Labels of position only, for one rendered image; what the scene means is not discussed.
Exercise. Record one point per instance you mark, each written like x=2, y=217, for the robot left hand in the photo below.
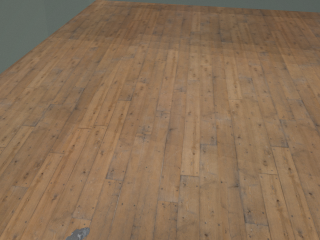
x=79, y=234

